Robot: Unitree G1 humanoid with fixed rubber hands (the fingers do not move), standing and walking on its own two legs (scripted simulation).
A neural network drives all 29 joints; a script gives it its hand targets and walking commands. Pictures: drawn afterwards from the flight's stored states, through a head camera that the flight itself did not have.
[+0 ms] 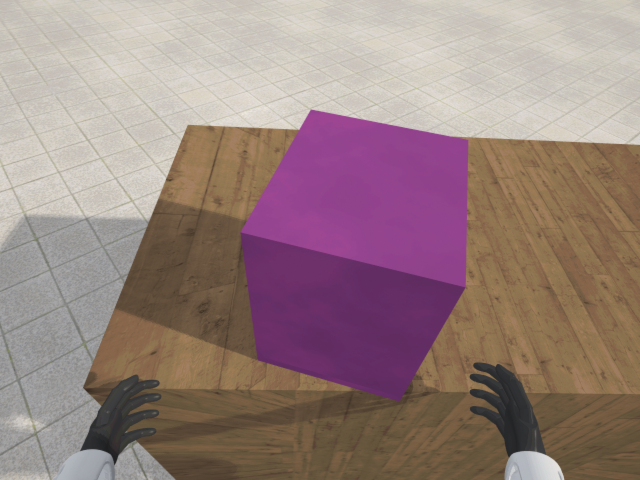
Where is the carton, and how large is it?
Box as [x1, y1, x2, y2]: [240, 110, 467, 401]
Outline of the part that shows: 310,110 240,232 257,358 258,360 399,401 465,287 467,140 326,112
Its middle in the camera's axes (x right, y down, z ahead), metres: +0.05 +0.02 +0.56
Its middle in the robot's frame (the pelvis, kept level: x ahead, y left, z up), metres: +0.40 -0.05 +0.05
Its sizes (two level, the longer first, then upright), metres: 0.252 0.219 0.285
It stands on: a pedestal, 0.68 m high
